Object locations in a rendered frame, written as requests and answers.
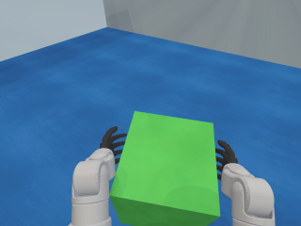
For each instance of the robot right hand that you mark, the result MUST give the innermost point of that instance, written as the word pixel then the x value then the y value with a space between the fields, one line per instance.
pixel 228 156

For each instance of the robot left hand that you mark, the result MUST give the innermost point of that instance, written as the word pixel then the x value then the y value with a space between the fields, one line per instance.
pixel 107 142

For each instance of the robot right forearm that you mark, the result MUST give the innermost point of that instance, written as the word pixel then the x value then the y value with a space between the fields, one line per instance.
pixel 252 199

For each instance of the robot left forearm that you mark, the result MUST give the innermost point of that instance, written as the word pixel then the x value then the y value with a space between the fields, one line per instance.
pixel 90 189

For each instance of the carton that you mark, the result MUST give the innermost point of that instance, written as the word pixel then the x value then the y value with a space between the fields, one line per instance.
pixel 167 174

